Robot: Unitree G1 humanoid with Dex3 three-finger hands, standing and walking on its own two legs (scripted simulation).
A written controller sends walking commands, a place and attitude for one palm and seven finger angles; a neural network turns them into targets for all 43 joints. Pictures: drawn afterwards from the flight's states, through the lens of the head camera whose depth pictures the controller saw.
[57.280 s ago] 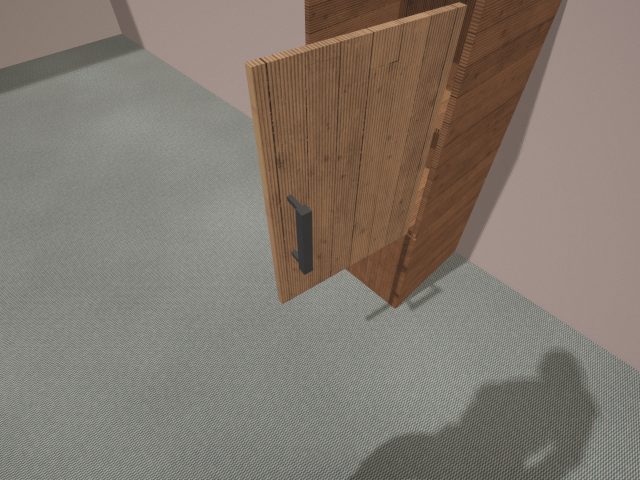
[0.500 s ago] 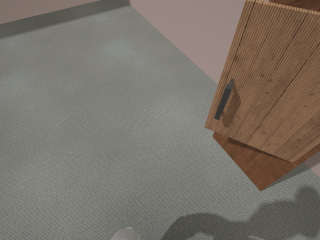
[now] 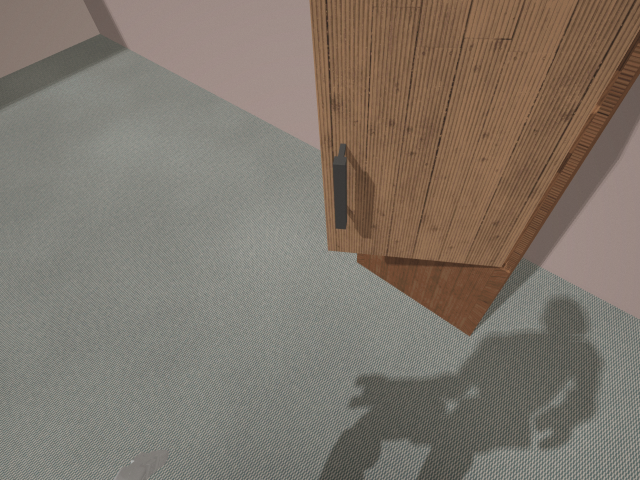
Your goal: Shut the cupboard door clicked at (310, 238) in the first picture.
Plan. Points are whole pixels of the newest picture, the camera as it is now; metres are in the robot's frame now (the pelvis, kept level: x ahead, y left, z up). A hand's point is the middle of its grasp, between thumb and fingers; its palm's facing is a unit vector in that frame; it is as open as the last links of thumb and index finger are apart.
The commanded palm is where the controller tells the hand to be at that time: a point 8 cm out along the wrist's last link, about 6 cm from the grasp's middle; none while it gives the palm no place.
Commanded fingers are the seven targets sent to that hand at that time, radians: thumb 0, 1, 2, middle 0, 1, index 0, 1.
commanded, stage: turn to face it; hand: left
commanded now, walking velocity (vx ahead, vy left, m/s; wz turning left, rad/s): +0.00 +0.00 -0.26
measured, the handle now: (341, 188) +0.62 +0.00 -0.07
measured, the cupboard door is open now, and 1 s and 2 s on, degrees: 32 32 32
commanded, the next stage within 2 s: take the last steps up to it in 0.06 s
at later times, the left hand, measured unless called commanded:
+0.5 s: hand out of the picture +0.11 +0.19 -0.16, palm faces -0.11 -0.98 -0.14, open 7.4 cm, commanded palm none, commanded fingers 0.00 0.90 0.90 -0.20 -0.30 -0.20 -0.30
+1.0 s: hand (311, 375) +0.29 +0.04 -0.15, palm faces -0.23 -0.95 -0.19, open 7.4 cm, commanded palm none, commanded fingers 0.00 0.90 0.90 -0.20 -0.30 -0.20 -0.30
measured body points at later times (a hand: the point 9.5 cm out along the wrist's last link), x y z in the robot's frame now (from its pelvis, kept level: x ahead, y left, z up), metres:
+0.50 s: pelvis +0.05 +0.00 +0.02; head +0.08 +0.04 +0.47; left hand +0.12 +0.24 -0.15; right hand +0.06 -0.24 -0.11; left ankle +0.04 +0.11 -0.72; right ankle +0.00 -0.12 -0.65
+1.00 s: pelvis +0.15 -0.10 +0.01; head +0.20 -0.12 +0.46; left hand +0.30 +0.09 -0.13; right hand +0.10 -0.33 -0.14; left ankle +0.12 +0.04 -0.67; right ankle +0.16 -0.20 -0.72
